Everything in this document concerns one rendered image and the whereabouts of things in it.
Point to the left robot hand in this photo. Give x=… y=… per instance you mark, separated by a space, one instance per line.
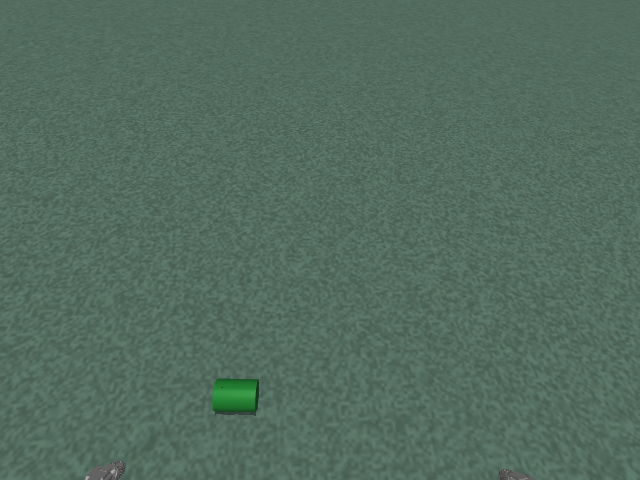
x=112 y=471

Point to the can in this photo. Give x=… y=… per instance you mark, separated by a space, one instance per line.
x=236 y=395

